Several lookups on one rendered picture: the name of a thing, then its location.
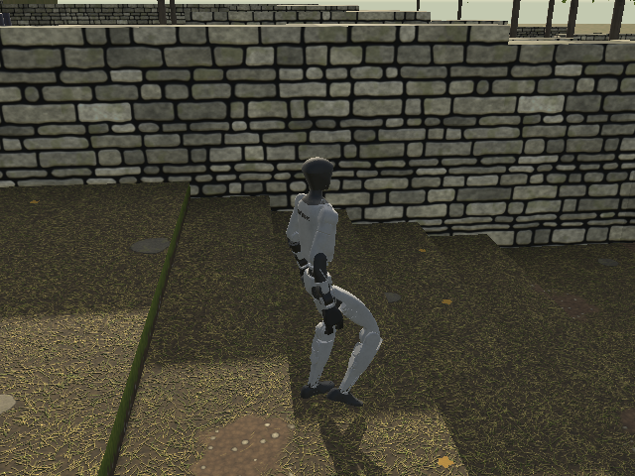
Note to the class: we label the robot right hand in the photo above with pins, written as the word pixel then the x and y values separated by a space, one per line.
pixel 331 317

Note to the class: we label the robot left upper arm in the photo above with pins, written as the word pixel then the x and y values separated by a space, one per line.
pixel 293 227

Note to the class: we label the robot left forearm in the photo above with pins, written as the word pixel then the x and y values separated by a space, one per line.
pixel 296 249

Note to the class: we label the robot right shin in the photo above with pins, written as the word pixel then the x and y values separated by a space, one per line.
pixel 361 357

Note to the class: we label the humanoid robot head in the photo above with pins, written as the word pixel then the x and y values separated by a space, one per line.
pixel 318 172

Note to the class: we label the robot right forearm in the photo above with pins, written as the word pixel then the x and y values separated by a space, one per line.
pixel 322 288

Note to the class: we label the robot right upper arm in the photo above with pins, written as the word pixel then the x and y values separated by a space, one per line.
pixel 327 220

